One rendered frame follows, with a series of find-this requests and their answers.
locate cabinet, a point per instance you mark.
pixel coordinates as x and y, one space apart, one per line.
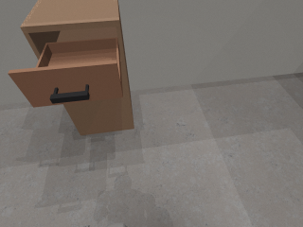
54 21

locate handle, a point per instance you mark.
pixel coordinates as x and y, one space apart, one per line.
69 97

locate drawer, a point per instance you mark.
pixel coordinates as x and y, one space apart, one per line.
70 66

